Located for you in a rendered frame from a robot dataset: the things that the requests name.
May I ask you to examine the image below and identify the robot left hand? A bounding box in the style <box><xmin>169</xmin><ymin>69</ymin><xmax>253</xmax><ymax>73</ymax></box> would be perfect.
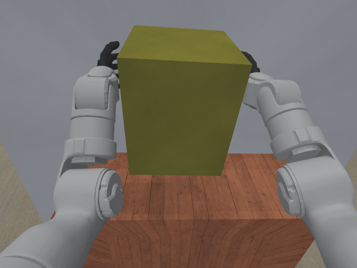
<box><xmin>97</xmin><ymin>41</ymin><xmax>120</xmax><ymax>88</ymax></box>

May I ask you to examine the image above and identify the carton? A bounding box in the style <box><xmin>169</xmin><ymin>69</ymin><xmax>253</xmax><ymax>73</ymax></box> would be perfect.
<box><xmin>117</xmin><ymin>25</ymin><xmax>252</xmax><ymax>176</ymax></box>

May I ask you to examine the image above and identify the robot right hand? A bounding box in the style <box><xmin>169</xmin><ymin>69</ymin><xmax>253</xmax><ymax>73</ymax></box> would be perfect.
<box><xmin>242</xmin><ymin>51</ymin><xmax>260</xmax><ymax>74</ymax></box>

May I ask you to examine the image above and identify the right robot upper arm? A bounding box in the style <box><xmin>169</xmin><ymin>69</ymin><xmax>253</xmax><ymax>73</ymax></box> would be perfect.
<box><xmin>276</xmin><ymin>155</ymin><xmax>357</xmax><ymax>268</ymax></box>

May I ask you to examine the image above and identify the robot right forearm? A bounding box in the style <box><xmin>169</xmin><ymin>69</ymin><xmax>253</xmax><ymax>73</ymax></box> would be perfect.
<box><xmin>242</xmin><ymin>72</ymin><xmax>355</xmax><ymax>203</ymax></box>

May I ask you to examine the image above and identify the left robot upper arm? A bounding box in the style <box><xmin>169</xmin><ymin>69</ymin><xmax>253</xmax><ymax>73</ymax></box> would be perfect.
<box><xmin>0</xmin><ymin>168</ymin><xmax>124</xmax><ymax>268</ymax></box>

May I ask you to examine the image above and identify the pedestal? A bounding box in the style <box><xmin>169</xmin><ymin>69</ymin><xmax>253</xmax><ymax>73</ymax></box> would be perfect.
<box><xmin>50</xmin><ymin>152</ymin><xmax>315</xmax><ymax>268</ymax></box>

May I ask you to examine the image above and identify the robot left forearm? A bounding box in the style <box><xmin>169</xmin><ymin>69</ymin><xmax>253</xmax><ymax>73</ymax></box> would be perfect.
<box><xmin>53</xmin><ymin>66</ymin><xmax>119</xmax><ymax>209</ymax></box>

